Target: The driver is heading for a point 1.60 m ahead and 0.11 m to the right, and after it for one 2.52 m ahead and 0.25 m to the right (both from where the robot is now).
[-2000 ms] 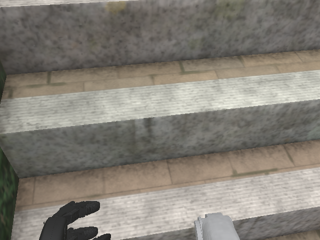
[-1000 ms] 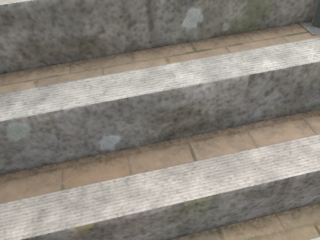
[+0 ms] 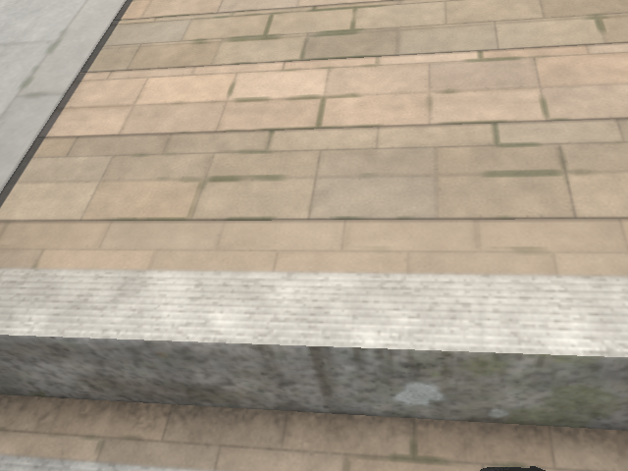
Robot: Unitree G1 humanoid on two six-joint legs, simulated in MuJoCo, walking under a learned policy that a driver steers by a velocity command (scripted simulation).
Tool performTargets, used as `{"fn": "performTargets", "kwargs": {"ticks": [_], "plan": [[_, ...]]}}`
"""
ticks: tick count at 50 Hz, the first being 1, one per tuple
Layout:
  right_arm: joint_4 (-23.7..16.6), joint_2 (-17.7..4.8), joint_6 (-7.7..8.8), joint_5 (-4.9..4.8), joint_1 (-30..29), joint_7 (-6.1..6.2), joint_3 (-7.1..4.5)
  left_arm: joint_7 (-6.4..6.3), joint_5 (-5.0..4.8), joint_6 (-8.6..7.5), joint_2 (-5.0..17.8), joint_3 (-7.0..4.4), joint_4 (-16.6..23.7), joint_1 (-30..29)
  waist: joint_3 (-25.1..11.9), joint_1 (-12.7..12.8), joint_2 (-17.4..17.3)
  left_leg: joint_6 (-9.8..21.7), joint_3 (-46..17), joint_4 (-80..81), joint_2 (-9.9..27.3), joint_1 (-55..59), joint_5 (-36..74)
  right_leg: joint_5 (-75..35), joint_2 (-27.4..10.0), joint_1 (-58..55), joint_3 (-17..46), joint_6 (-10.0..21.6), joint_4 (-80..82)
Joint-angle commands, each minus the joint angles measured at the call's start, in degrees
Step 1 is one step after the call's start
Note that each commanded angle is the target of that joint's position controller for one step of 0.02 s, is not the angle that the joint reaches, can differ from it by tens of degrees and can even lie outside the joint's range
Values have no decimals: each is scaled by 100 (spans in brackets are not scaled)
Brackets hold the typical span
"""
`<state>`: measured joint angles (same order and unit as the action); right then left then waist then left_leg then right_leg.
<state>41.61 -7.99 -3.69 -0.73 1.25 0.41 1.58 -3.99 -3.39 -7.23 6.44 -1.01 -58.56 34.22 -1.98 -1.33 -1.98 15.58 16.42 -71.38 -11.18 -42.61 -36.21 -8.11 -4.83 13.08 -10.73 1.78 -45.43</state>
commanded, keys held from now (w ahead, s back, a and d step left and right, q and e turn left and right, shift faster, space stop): w+q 0.10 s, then w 0.54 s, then w+e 0.36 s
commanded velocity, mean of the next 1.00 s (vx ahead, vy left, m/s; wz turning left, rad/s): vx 0.50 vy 0.00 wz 0.09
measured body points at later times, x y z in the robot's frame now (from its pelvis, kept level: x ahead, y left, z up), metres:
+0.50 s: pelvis +0.23 -0.07 +0.26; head +0.23 -0.07 +0.71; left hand +0.35 +0.15 +0.14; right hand +0.36 -0.30 +0.15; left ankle +0.16 +0.06 -0.23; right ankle +0.31 -0.16 -0.39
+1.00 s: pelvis +0.43 +0.10 +0.37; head +0.47 +0.10 +0.81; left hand +0.34 +0.30 +0.22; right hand +0.75 -0.01 +0.35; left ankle +0.57 +0.24 -0.19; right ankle +0.32 -0.14 -0.36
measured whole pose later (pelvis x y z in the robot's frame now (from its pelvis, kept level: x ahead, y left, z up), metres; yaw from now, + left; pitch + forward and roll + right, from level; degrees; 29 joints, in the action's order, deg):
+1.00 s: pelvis +0.43 +0.10 +0.37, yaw +3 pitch +4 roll +2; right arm 27.2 -4.2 0.6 0.0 -6.6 -1.6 0.8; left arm 0.9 -0.7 -7.3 6.9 -3.7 -57.0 28.6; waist 1.1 6.0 2.7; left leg 5.1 6.8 -86.9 8.9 -62.4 -29.6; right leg 7.7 -13.8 2.5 2.3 3.7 -19.3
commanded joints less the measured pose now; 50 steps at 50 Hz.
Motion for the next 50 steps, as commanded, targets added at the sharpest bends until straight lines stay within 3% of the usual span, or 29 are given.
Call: {"fn": "performTargets", "kwargs": {"ticks": [1,3,4,6,8,9,12,14,15,16,17,18,19,20,22,24,26,29,31,34,37,39,42,43,45,46,48,49,50], "plan": [[-25,-815,124,218,844,206,-507,259,857,-94,757,-200,2201,-2804,-1108,-911,341,1687,-7271,5135,2037,2735,-695,1703,1038,4324,1875,-154,-8883],[728,-452,528,455,1104,252,-430,322,765,-84,-355,237,2977,-2982,699,156,973,672,-5965,5137,2030,1494,-406,1536,745,5552,1943,336,-9415],[944,-370,643,493,1207,249,-419,278,722,-48,-529,352,3029,-2799,1079,353,1055,405,-5354,5136,1862,1167,483,1766,635,5884,2005,402,-9849],[1001,-286,779,376,951,108,-312,179,579,166,-399,414,2860,-2254,1623,823,1086,-156,-3822,5096,1603,506,1978,2035,390,5843,1606,268,-8842],[1401,-263,978,284,1595,-62,-267,1,440,338,-387,448,3196,-3194,1589,477,731,-125,-3451,5531,1596,685,2731,2801,376,6284,1064,323,-9189],[1586,-404,1068,343,1958,-94,-313,-61,440,377,-528,490,3502,-3922,1431,243,207,-38,-3505,5706,1709,1085,2606,3265,332,6888,977,429,-9808],[1683,-680,1093,197,2552,0,-407,28,551,325,-580,596,3950,-4664,886,123,215,-208,-2961,6349,1596,1789,2576,3272,-21,6244,846,633,-7542],[1230,-798,862,-35,2139,222,-478,190,449,330,-647,689,3750,-4357,-177,327,339,-151,-2103,7084,1618,923,5846,2871,163,2240,226,839,-4401],[1003,-992,940,-158,2213,203,-483,190,391,276,-290,484,3228,-3495,-1138,508,203,-27,-1968,6153,1666,1294,9596,3589,677,584,-151,785,-4272],[828,-1523,1061,-155,2050,184,-698,237,337,281,-71,327,2968,-2637,-1987,908,-169,-97,-2098,5021,1895,2199,11780,3034,793,15,26,681,-3630],[663,-1943,1179,-165,1738,101,-872,241,252,349,434,144,2791,-2006,-2363,1299,-390,-134,-2134,3649,1883,2886,12384,3445,947,-221,178,522,-2119],[542,-1338,1237,-171,2225,-115,-815,204,353,223,835,-56,2312,-1890,-2965,657,598,-703,-2444,1542,1239,997,10824,4219,27,-2144,2087,1178,-1226],[419,-967,1315,44,2020,-297,-716,163,380,300,1097,-201,2187,-1793,-3725,760,2099,-1005,-2278,-1474,336,579,4734,4319,-1008,-2005,4663,1763,16],[150,-407,1382,451,1177,-368,-604,316,173,494,840,-278,1800,-1511,-2748,894,1057,-923,-2721,-2851,432,518,4187,3398,-242,-945,3516,1384,-159],[-400,103,995,516,1034,-240,-516,175,369,552,570,-325,1433,-2329,-1020,177,-250,-770,-2646,-3956,519,-1326,4206,6092,-1062,589,4678,1104,1247],[-742,609,674,468,904,-125,-256,158,421,421,163,-210,802,-2455,167,-230,189,-744,-2721,-4950,450,-2160,3642,5286,-796,1518,3933,908,1597],[-633,687,502,332,1402,-76,-179,259,397,297,-164,-80,531,-2430,475,-531,390,-828,-2853,-4988,527,-2478,3292,4332,-754,1827,3021,701,1911],[-851,315,489,293,1117,-25,-242,294,353,62,345,-164,483,-2308,709,-592,233,-970,-2655,-3873,761,-2459,3481,3619,-774,2009,2218,837,2444],[-793,259,451,192,1090,42,-273,146,402,-35,593,-208,388,-1926,429,-530,550,-985,-2288,-4606,900,-2485,3569,3428,-954,1645,2192,1159,2704],[-980,126,423,343,462,100,-320,174,355,-230,970,-329,456,-1577,505,-245,444,-943,-1911,-4863,1425,-3414,3199,3566,-1118,465,2362,1273,3090],[-1314,370,604,200,-466,106,-206,252,536,-227,902,-455,300,-650,687,353,734,-904,-1972,-5515,1898,-4880,2136,4022,-1437,-1034,2840,1325,3355],[-1722,528,651,191,-1400,54,-102,128,692,-197,793,-431,222,-83,949,773,651,-872,-2116,-5482,2148,-5849,1311,3736,-1657,-1786,2950,1273,3468],[-2308,618,623,140,-2114,-214,45,-17,657,-107,773,-393,215,-50,748,890,919,-995,-1687,-4223,2331,-5375,1106,3528,-1371,-1584,2636,1155,4124],[-2493,648,603,200,-2247,-231,41,-46,533,-80,686,-408,225,23,816,891,1056,-913,-1960,-4000,2490,-5187,1221,3267,-1407,-1475,2755,1164,4348],[-2413,728,484,112,-1810,-336,136,28,229,-3,811,-441,462,-480,260,753,1252,-681,-1319,-1887,2337,-1707,278,1734,-1059,7,1838,1222,5255],[-2065,603,353,-5,-1056,-357,44,104,297,36,951,-425,595,-877,-278,426,913,-653,-558,-1098,1958,19,125,1248,-856,448,1374,1322,5216],[-1406,-52,331,-94,1070,-187,-391,434,337,-114,1502,-483,557,-679,-1522,-421,1156,-629,-493,-265,1084,2425,372,-4679,-976,-256,1178,1125,2834],[-1179,-609,384,16,2175,-99,-643,687,213,-252,1749,-594,737,-1121,-2122,-1047,1383,-701,-1706,374,1338,3539,229,-4312,-670,316,1201,781,1158],[-898,-1294,434,276,2784,-20,-831,856,43,-313,1235,-527,1186,-1289,-2595,-1287,-628,-481,-4615,2236,2727,4443,-2685,-2353,313,2092,1396,538,-1107]]}}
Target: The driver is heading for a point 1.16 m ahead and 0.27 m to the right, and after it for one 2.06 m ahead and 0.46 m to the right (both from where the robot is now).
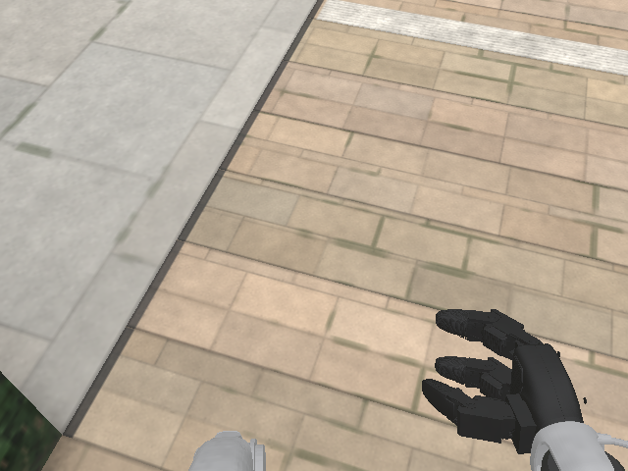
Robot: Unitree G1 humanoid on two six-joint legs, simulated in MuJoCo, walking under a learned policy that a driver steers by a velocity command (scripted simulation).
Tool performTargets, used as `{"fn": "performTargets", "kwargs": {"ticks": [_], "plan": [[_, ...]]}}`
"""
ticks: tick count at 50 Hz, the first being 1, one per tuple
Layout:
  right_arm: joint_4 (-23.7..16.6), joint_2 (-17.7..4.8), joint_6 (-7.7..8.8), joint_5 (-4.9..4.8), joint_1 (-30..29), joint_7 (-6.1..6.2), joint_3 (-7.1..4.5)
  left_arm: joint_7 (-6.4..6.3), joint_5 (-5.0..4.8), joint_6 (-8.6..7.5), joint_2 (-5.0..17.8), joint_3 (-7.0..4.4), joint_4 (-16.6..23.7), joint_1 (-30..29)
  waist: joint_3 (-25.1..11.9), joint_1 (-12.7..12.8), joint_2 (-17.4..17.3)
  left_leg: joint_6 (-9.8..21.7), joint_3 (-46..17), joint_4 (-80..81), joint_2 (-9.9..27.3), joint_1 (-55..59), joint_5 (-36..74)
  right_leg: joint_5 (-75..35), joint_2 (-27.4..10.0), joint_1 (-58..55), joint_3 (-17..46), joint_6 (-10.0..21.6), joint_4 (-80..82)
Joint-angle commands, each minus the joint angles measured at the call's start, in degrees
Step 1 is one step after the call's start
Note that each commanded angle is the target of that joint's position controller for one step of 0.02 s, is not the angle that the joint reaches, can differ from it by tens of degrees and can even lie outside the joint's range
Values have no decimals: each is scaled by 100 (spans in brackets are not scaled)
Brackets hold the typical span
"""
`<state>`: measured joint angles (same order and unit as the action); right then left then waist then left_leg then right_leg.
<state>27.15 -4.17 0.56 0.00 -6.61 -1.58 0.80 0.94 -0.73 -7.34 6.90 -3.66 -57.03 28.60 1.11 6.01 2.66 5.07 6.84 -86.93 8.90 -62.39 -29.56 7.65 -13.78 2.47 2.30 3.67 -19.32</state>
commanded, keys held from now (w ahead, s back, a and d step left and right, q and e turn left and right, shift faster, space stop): w+e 0.94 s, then w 0.06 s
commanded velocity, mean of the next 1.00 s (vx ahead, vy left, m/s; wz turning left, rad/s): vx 0.50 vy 0.00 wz -0.56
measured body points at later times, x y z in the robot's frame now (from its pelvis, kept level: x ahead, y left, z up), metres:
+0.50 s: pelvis +0.26 +0.06 +0.19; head +0.26 +0.08 +0.64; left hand +0.48 +0.24 +0.07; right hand +0.17 -0.18 +0.06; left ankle +0.14 +0.15 -0.55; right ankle +0.41 -0.07 -0.48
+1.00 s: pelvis +0.54 +0.00 +0.19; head +0.56 -0.01 +0.64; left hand +0.70 +0.24 +0.07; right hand +0.64 -0.31 +0.12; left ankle +0.78 +0.05 -0.51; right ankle +0.40 -0.02 -0.55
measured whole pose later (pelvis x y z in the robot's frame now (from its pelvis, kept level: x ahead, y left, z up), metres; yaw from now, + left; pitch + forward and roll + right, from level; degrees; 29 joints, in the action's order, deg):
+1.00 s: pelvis +0.54 +0.00 +0.19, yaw -33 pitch +2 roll -1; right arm 35.5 -13.5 2.3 1.4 2.1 -1.1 -0.6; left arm 0.7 1.0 -3.4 16.3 -4.2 -43.3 23.3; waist -0.3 6.4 -1.5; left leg -2.4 -2.2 -37.6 6.8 -37.6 -2.5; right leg 18.5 7.2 2.1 8.0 5.0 -19.1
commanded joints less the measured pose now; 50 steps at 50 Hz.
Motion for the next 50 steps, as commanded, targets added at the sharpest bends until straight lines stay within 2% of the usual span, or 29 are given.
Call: {"fn": "performTargets", "kwargs": {"ticks": [1,2,3,4,5,6,7,8,11,12,13,14,16,18,20,23,26,28,30,31,32,33,35,36,39,42,44,47,50], "plan": [[481,-2116,-126,119,3131,157,-862,409,45,-337,856,-292,1223,-853,-2844,-1864,-2248,493,-5920,6242,1249,5582,-5317,-279,1671,3833,767,220,-6417],[497,-2089,-108,-55,2291,130,-814,356,282,-261,320,-253,1489,-881,-2414,-1395,-2194,278,-6485,6937,1544,4896,-5374,-183,1792,4458,1365,66,-8774],[729,-1731,-55,-30,1613,133,-688,297,342,-152,49,-196,1720,-1016,-1648,-792,-1882,193,-5737,6683,1512,4304,-4697,-621,1430,4930,993,80,-9574],[1031,-1273,38,-8,1287,186,-578,162,378,-34,-55,-149,1871,-1262,-668,-576,-1629,174,-4592,5966,1494,3486,-3819,-1112,1259,5208,594,147,-9723],[1376,-725,140,79,1233,160,-425,55,354,99,-121,-57,1874,-1203,-131,-341,-1255,6,-3588,5465,1351,2831,-2920,-1155,1254,5273,525,235,-9764],[1675,-320,289,204,1252,109,-310,4,286,235,-170,16,1772,-1016,5,-136,-905,-154,-2758,5238,1159,2577,-2087,-1238,1322,5085,629,310,-9664],[1953,-172,406,247,1346,91,-261,-15,197,377,-228,61,1753,-926,121,0,-843,-228,-2307,5320,1157,2531,-1584,-1126,1402,5136,628,325,-9642],[2027,-142,549,254,1514,36,-254,-54,242,423,-278,109,1825,-918,260,130,-870,-324,-1866,5716,1163,2624,-1114,-1142,1269,5358,648,303,-9338],[2218,-597,769,182,1753,91,-377,-90,206,571,169,-16,1927,-1509,613,-59,-560,-213,-922,6804,1231,2958,-248,-982,1436,5422,378,123,-8225],[2161,-664,823,152,1879,145,-368,-69,207,609,487,-137,1915,-1645,520,-165,-317,-199,-645,7134,1274,3318,399,-1149,1419,5244,230,125,-7819],[2223,-845,888,124,1981,195,-417,-32,191,627,587,-184,1944,-1774,563,-162,-320,-234,-254,7385,1207,3582,890,-1348,1341,5145,133,117,-7207],[2311,-1035,931,42,2200,243,-464,-1,158,664,625,-200,2013,-1968,588,-235,-308,-183,77,7666,1112,3952,1134,-1405,1307,5101,-64,123,-6686],[2414,-1003,964,9,2726,357,-473,37,137,661,743,-268,1820,-2016,422,-428,-84,-232,685,7744,838,5070,2048,-1455,1298,5019,-368,187,-5755],[2509,-1160,935,37,3262,421,-548,69,88,727,599,-277,1725,-2204,357,-554,-25,-258,1004,7731,612,5822,2499,-1325,1277,4946,-723,251,-5081],[2296,-1269,818,139,3205,359,-576,191,-70,706,447,-225,1693,-2327,222,-607,-545,-130,1169,7604,469,6312,2454,-1050,1294,4601,-899,360,-4185],[2200,-1159,743,150,3194,402,-542,301,-40,709,533,-236,1804,-2688,527,-678,-835,33,1351,7794,569,6616,2824,-861,1242,3840,-1196,451,-2711],[2218,-1446,630,71,3332,467,-592,271,69,753,705,-265,1809,-2351,397,-549,-992,2,1427,6957,776,7210,6809,25,1659,3026,-1711,634,-2019],[2137,-1668,388,12,3252,405,-657,160,8,735,951,-324,1642,-1664,65,-355,-1402,76,1373,5851,745,7598,8235,898,2045,2489,-1861,784,-1705],[1977,-1855,223,-92,3020,311,-696,22,142,592,1182,-447,1337,-497,-443,245,-1110,34,1310,3773,646,6575,7227,992,2285,646,-1394,1028,-851],[1713,-1552,238,4,2642,328,-645,-28,221,541,1497,-538,1287,-88,-512,384,-807,-94,965,2299,343,4733,4551,1417,1414,-527,113,1249,-1046],[959,-1158,360,-47,2077,324,-595,-13,293,604,2132,-660,1373,-461,-421,-114,831,-551,516,286,-1304,1978,303,1024,69,-1539,3592,2366,-161],[815,-1305,540,-25,1784,271,-556,-35,234,569,1937,-580,1554,-411,-820,-14,-67,-529,-846,-179,-1008,1523,353,134,-294,-1623,4064,2400,421],[871,-1444,794,-55,1957,242,-510,-111,282,478,1489,-386,1608,-755,-411,-434,-819,-391,-1072,510,-439,2022,1164,-709,-201,-317,2808,1942,491],[819,-1432,730,11,1869,239,-496,-116,215,412,1348,-312,1581,-874,-346,-609,-974,-417,-1159,948,-294,2318,1230,-553,75,153,2417,1711,565],[842,-1346,348,248,1976,179,-409,-133,95,203,1349,-220,1547,-796,-252,-710,-627,-671,-1050,1776,-156,2524,1198,-895,522,668,1754,1559,766],[562,-1402,218,194,1330,152,-343,-119,177,191,1556,-235,1467,-516,128,-476,-151,-810,-830,2761,-75,2161,1687,-1118,770,870,1476,1379,887],[455,-1358,214,199,919,113,-284,-57,152,236,1625,-238,1522,-442,272,-302,121,-821,-764,3689,-145,2263,2213,-929,969,996,1329,1233,860],[363,-1345,226,133,358,43,-256,-36,165,354,1771,-278,1568,-300,136,13,307,-831,-537,4727,-440,2781,2765,-882,1120,916,1244,1041,559],[419,-1438,291,119,355,56,-296,-53,169,382,1913,-282,1670,-469,-65,-21,340,-673,-608,5320,-507,3452,2986,-857,926,646,1380,848,286]]}}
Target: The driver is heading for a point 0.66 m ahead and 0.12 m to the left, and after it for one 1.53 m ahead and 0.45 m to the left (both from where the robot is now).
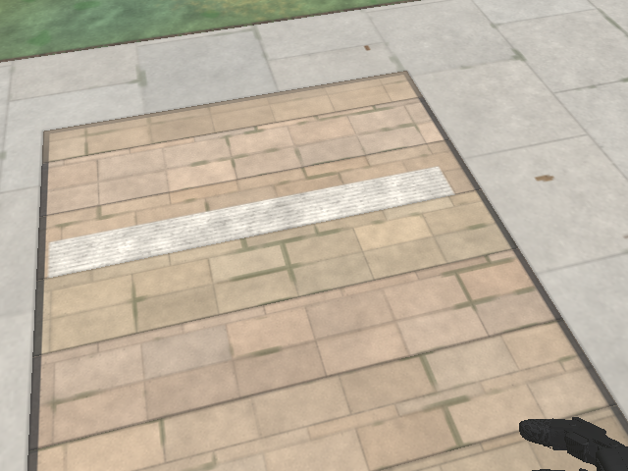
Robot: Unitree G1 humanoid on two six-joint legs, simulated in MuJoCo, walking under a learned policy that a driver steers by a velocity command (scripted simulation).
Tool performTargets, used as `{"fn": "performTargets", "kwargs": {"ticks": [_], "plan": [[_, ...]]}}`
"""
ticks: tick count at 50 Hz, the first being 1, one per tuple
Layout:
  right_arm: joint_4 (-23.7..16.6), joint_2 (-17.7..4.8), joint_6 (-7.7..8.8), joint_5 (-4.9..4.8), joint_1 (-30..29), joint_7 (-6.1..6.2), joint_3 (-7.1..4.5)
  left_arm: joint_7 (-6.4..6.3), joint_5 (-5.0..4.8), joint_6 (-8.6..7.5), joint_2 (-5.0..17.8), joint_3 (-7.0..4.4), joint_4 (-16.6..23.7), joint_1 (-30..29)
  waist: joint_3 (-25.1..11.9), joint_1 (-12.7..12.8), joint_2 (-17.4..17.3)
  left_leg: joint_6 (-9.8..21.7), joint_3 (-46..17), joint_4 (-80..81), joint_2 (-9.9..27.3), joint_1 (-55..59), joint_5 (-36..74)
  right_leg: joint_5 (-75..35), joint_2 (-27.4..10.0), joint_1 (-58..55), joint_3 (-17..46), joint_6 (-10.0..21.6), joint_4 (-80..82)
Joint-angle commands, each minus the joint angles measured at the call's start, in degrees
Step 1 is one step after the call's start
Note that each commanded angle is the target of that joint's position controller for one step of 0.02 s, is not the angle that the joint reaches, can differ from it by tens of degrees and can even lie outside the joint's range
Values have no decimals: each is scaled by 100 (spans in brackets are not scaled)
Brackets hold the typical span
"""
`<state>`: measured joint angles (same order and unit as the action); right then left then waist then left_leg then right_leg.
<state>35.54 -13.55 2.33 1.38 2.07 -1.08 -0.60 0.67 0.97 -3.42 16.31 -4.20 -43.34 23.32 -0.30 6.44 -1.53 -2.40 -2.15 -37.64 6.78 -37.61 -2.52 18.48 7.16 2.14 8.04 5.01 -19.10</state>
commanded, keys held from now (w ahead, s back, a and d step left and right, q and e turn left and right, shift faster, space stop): w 0.08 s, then w+q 0.76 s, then q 0.16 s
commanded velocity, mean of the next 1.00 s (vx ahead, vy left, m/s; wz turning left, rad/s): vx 0.48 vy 0.00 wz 0.30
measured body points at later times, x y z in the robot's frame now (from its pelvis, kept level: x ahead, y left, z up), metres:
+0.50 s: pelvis +0.27 +0.05 +0.00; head +0.28 +0.05 +0.45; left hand +0.46 +0.27 -0.08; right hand +0.26 -0.22 -0.12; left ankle +0.20 +0.15 -0.74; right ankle +0.38 -0.07 -0.72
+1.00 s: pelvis +0.50 +0.09 -0.01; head +0.54 +0.10 +0.44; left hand +0.40 +0.33 -0.14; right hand +0.79 -0.05 -0.10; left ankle +0.61 +0.22 -0.72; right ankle +0.40 -0.06 -0.74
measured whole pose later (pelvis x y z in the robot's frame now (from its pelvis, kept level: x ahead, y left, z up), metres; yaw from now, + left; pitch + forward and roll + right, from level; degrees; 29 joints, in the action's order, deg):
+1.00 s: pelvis +0.50 +0.09 -0.01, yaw +21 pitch +2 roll -1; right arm 37.6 -14.6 0.5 2.7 3.8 -4.5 -2.5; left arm -1.2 0.6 -4.1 13.8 -2.0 -48.2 24.2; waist 2.7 3.8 -2.1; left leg 4.6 4.0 -36.6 0.7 -33.7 -5.1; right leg 23.4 -1.2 -2.9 -13.7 -1.0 -19.8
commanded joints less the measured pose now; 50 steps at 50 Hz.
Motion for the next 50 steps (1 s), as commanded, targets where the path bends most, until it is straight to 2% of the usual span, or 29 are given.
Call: {"fn": "performTargets", "kwargs": {"ticks": [1,2,3,4,5,6,7,8,9,11,14,16,18,23,25,26,27,28,29,30,31,32,34,37,39,41,46,48,50], "plan": [[-370,-549,136,-19,-333,18,-190,-49,25,-6,961,-215,322,11,28,-178,699,130,207,532,-316,1267,193,-2015,-1263,554,922,632,64],[-250,-648,164,5,69,33,-239,-59,45,-12,993,-205,342,-65,-90,-386,648,203,300,645,-444,1661,-63,-2439,-1299,449,958,556,-239],[4,-730,194,51,810,60,-290,-48,67,-17,1024,-199,349,-165,-306,-760,488,326,398,787,-614,2354,-402,-3225,-1093,463,797,441,-1034],[222,-993,270,64,1694,103,-371,-37,59,-52,853,-151,390,-202,-775,-1181,67,491,35,773,-266,3343,-643,-3081,-756,827,476,300,-2438],[216,-1659,321,172,2354,157,-484,-19,-71,-79,340,-45,585,347,-1705,-1099,-1399,1013,-1985,1026,1245,4872,-1091,-964,-191,2212,-122,-4,-4513],[391,-1699,212,20,2393,94,-534,1,25,-85,442,-34,495,714,-2134,-919,-2331,1466,-4328,2228,1693,5157,-2134,1183,306,3271,-137,-92,-5494],[245,-1189,159,-56,1806,77,-428,-6,150,-32,685,-52,445,276,-1211,-802,-1179,1467,-4012,2401,1516,4485,-3288,744,-108,3800,70,-37,-5894],[217,-844,151,-88,1347,78,-337,58,181,-28,701,-30,522,-308,-602,-745,-548,1443,-3136,2416,1205,3767,-3028,164,-436,3795,-172,-65,-5643],[301,-753,153,-98,1287,50,-303,108,186,-12,669,-16,570,-517,-346,-643,-404,1354,-2510,2439,909,3267,-2334,-31,-711,3608,-282,-88,-5218],[493,-646,186,-125,1368,6,-261,162,268,111,515,47,506,-451,-155,-452,-426,1278,-1832,2539,447,2585,-1432,-123,-865,3092,-462,-212,-4662],[708,-774,255,-128,1693,-24,-310,170,262,196,362,128,521,-539,-43,-369,-491,1532,-1461,2669,320,2241,-465,-291,-885,2973,-617,-355,-4057],[806,-894,255,-104,1898,4,-367,134,233,177,300,195,692,-1070,122,-499,-359,1602,-1382,2867,351,2275,-612,-684,-1009,3158,-681,-450,-3407],[839,-871,226,-100,2052,16,-374,126,166,111,129,279,805,-1506,230,-652,-351,1540,-1262,2907,254,2308,-620,-1048,-991,3048,-762,-525,-2625],[923,-1074,172,-103,2396,-13,-448,86,73,12,198,278,1002,-2099,165,-898,-368,1472,-1382,2478,207,2516,-203,-1115,-708,2403,-867,-593,-1619],[858,-1108,146,-82,2255,0,-482,27,35,-45,253,246,1011,-1879,85,-759,-398,1399,-1559,2103,240,2632,-8,-817,-653,2005,-799,-536,-1207],[840,-1127,132,-97,2139,15,-496,-18,53,-98,261,231,942,-1551,9,-558,-314,1303,-1565,1759,152,2487,35,-838,-588,1453,-828,-486,-808],[816,-1008,156,-118,2129,17,-473,-91,124,-178,417,159,797,-1029,-261,-366,-90,1155,-1451,1120,-95,2174,164,-828,-686,558,-701,-372,-651],[654,-712,203,-168,1996,-8,-390,-187,253,-246,825,43,756,-240,-828,24,603,968,-1008,-314,-503,1659,-395,225,-1753,-412,413,-115,-244],[390,-246,219,-306,2151,-3,-303,-249,331,-196,1382,-82,773,118,-1114,-12,1755,809,-164,-1859,-1336,39,-2484,1603,-3092,-1446,2702,312,539],[455,-667,130,-120,2348,55,-381,-259,239,-136,1221,-80,694,-45,-880,-299,1482,866,-176,-2710,-1079,-471,-2820,1645,-3358,-1005,3526,610,663],[555,-747,56,-21,2160,45,-423,-222,150,-126,671,44,723,-286,-397,-413,650,914,-340,-2977,-773,-515,-2351,1491,-3038,-603,2742,550,575],[540,-659,26,7,1868,-11,-406,-175,80,-149,393,115,659,-482,-5,-478,342,815,-357,-2832,-609,-410,-1930,809,-2699,-128,1844,429,685],[544,-585,-93,75,1743,-115,-411,-177,36,-207,234,161,554,-575,179,-604,828,612,-245,-2618,-420,-235,-1542,-455,-2230,175,697,190,882],[472,-549,-205,78,1538,-200,-401,-145,-13,-296,305,118,338,-311,16,-662,830,464,-162,-2761,-457,-318,-1146,-2400,-2136,10,-104,220,770],[309,-521,-241,108,1127,-299,-388,-125,-16,-287,372,94,227,-163,36,-600,714,390,-77,-2639,-398,-598,-890,-2691,-2161,-108,-480,312,809],[163,-455,-245,89,717,-312,-357,-123,14,-265,351,95,132,-107,184,-556,711,331,9,-2217,-366,-719,-505,-2716,-2108,-56,-837,305,881],[-112,-276,-161,84,-1,-392,-222,-165,-22,-212,552,44,-59,-134,483,-482,701,516,675,-244,-511,345,128,-4014,-1955,209,-1725,93,596],[-124,-354,-137,121,145,-369,-245,-208,-45,-162,688,4,-160,-54,315,-527,789,697,886,86,-739,783,-155,-5016,-1999,-98,-1871,-6,45],[31,-544,-89,176,914,-284,-333,-271,-66,-81,864,-56,-179,-127,-119,-836,834,945,910,388,-1071,1620,-468,-5775,-2011,-198,-1951,-87,-1218]]}}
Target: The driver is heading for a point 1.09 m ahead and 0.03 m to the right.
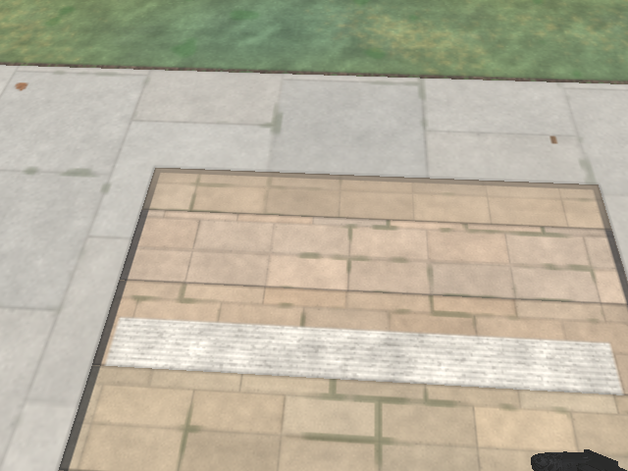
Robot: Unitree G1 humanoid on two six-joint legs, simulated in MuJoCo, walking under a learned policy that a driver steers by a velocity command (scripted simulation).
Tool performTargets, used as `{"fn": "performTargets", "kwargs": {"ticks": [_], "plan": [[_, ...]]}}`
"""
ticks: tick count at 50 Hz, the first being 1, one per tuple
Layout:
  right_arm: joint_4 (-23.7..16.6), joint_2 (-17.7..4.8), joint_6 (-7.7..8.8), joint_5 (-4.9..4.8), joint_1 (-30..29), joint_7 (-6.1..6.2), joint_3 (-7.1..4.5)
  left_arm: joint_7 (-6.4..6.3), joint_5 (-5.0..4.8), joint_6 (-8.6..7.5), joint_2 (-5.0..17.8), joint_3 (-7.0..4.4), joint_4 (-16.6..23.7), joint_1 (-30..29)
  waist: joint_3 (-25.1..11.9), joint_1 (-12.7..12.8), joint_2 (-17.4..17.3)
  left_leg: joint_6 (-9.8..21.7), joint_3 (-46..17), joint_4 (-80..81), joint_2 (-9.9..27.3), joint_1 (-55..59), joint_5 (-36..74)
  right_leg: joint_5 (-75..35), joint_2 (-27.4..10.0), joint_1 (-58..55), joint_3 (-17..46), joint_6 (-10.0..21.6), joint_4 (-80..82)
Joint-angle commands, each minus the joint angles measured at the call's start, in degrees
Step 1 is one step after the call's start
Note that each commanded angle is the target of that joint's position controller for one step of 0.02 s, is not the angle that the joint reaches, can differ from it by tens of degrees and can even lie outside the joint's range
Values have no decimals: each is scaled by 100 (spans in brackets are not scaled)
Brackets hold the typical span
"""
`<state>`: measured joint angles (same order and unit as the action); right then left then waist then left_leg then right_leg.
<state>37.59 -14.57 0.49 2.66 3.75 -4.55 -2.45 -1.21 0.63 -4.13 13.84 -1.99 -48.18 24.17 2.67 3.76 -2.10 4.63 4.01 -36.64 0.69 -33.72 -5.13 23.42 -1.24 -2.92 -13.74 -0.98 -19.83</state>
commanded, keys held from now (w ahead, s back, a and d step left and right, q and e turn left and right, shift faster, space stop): q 0.14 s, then no key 0.10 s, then e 0.74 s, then no key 0.02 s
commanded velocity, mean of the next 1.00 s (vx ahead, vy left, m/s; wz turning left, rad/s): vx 0.06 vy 0.00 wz -0.10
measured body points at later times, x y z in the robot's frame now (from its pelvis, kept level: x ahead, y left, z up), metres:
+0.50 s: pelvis +0.12 +0.01 +0.01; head +0.12 +0.02 +0.46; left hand +0.16 +0.28 -0.12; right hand +0.24 -0.22 -0.11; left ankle +0.15 +0.07 -0.73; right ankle +0.14 -0.12 -0.70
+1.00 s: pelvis +0.12 +0.02 +0.01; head +0.16 +0.02 +0.46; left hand +0.26 +0.29 -0.11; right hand +0.23 -0.28 -0.09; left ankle +0.15 +0.12 -0.72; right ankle +0.10 -0.10 -0.73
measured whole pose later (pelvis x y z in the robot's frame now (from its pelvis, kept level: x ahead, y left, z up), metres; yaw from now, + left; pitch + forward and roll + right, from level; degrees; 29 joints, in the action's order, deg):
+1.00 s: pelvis +0.12 +0.02 +0.01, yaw -12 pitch +1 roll +0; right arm 39.6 -16.1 -1.7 0.2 8.8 2.0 -2.0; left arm -0.1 0.4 3.2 17.8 -5.2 -43.6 14.7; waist 3.2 2.0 0.8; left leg -0.9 -3.4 -33.8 -2.8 -17.7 -19.8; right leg 14.7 6.7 14.4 13.7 0.9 -28.8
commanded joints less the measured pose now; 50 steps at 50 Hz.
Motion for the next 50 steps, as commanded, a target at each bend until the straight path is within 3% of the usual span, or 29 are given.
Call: {"fn": "performTargets", "kwargs": {"ticks": [1,2,3,4,5,6,7,8,10,12,17,20,24,26,28,29,30,31,32,33,34,35,37,42,45,48,50], "plan": [[68,-580,165,106,1517,141,-230,-91,-62,32,1144,-289,349,-297,-850,-914,633,374,196,824,-618,2133,245,-5670,-1000,553,139,398,-2326],[192,-996,219,140,2036,253,-352,-72,-44,35,985,-251,452,-106,-1350,-1071,39,577,-637,813,116,3438,1641,-3387,-718,1642,117,211,-3953],[-9,-1735,196,35,1766,321,-510,-5,-68,90,311,-101,723,608,-2087,-427,-1249,1571,-3088,178,2057,5207,5418,1715,224,3732,416,-79,-6207],[-115,-1689,86,-338,2180,391,-585,-5,85,168,782,-173,746,249,-2994,-978,-453,1934,-3677,672,2118,5208,5240,1262,236,3846,1470,-68,-6601],[-105,-1430,15,-335,1717,459,-508,-6,21,202,726,-162,830,-194,-2189,-773,-225,1795,-3079,973,1884,4506,4231,659,-33,4098,1608,-60,-6496],[-125,-1024,-41,-336,1348,480,-388,-13,51,199,695,-131,864,-494,-1351,-622,33,1528,-2653,1276,1553,3558,3544,264,-206,4088,1549,-68,-5988],[-115,-800,-64,-336,1145,492,-312,-19,123,260,677,-131,867,-574,-913,-415,61,1271,-2409,1486,1226,2914,3208,135,-310,3908,1580,-85,-5587],[-122,-609,-76,-337,998,494,-250,-15,179,386,681,-135,801,-387,-744,-231,12,1102,-2110,1652,1007,2333,3091,54,-352,3513,1570,-102,-5289],[-87,-680,-15,-223,960,457,-244,-11,173,552,589,-114,677,-155,-903,-118,1,1013,-1876,1752,883,1917,3185,-122,-257,3066,1476,-101,-5015],[-20,-797,30,-170,1003,438,-274,-11,132,588,520,-104,643,-235,-980,-124,15,929,-1760,1851,802,1780,2871,-344,-221,2994,1482,-81,-4705],[162,-432,18,-134,1125,479,-102,20,75,668,421,-80,523,-667,-762,-346,-231,618,-1641,2435,785,1843,477,-867,-306,2900,1587,-8,-3561],[297,-459,20,-72,1171,504,-70,52,25,694,412,-65,430,-865,-475,-462,-310,569,-1583,2626,867,1763,-479,-734,-193,2501,1578,61,-2770],[383,-704,-56,-104,1243,601,-131,61,3,655,530,-101,476,-1014,-268,-559,-284,819,-1694,2293,1124,2138,-579,22,80,2456,1440,202,-2260],[423,-761,-92,-145,1237,664,-155,45,-16,615,461,-90,479,-927,-280,-520,-226,883,-1719,2015,1234,2360,-70,155,173,2321,1335,280,-1867],[474,-801,-119,-207,1171,726,-181,24,-29,545,343,-60,432,-680,-329,-339,-141,715,-1499,1582,1170,2369,628,-432,254,1821,1280,383,-795],[497,-799,-112,-208,1217,748,-195,10,-13,501,435,-74,443,-647,-332,-323,-29,497,-1354,1327,1074,2235,785,-909,144,1552,1581,465,-267],[397,-667,-93,-212,1195,750,-172,-11,63,454,754,-139,485,-572,-436,-389,430,219,-1010,676,747,1947,526,-1320,-427,1302,2455,655,107],[161,-391,-74,-240,1063,738,-115,4,26,435,1350,-304,575,-720,-202,-558,1280,-188,-203,28,-220,1013,-912,-3270,-1469,1165,3875,1210,56],[141,-474,-123,-182,699,756,-126,43,16,442,1256,-333,491,-399,-103,-149,1356,-320,-205,-871,-532,462,-2436,-4506,-1905,1001,4208,1796,115],[141,-507,-171,-162,703,723,-152,34,13,443,1177,-336,453,-221,-200,-142,1003,-378,-454,-1706,-497,258,-2690,-4693,-1789,847,4018,1975,106],[187,-480,-203,-179,742,690,-161,8,-3,479,1096,-331,460,-412,-193,-277,715,-438,-598,-2021,-397,180,-2455,-4501,-1460,850,3665,1830,79],[184,-519,-229,-187,764,675,-182,-17,-19,522,1044,-327,505,-647,-141,-407,711,-497,-658,-2085,-315,96,-2197,-4446,-1177,843,3421,1605,36],[190,-588,-250,-160,824,638,-190,-5,-50,562,981,-342,609,-848,-404,-446,793,-641,-616,-2098,-313,136,-1965,-4731,-837,607,3163,1439,-116],[-41,-523,-259,-224,428,622,-113,10,-31,605,1141,-454,600,-528,-548,-152,905,-739,-604,-1329,-274,214,-1887,-4466,-777,396,3478,1441,-318],[-141,-589,-228,-250,392,637,-92,54,13,647,1261,-510,684,-648,-582,-119,1023,-655,-620,-822,-348,691,-1908,-4243,-735,704,3777,1382,-400],[-151,-649,-170,-273,661,666,-90,109,8,674,1332,-544,804,-1012,-569,-292,1109,-542,-652,28,-468,1448,-1777,-3950,-582,1117,4089,1153,-489],[-13,-662,-89,-205,1169,733,-99,102,-76,673,1232,-512,908,-1415,-549,-658,949,-463,-662,1551,-353,2517,-733,-2923,-217,1711,3979,693,-799]]}}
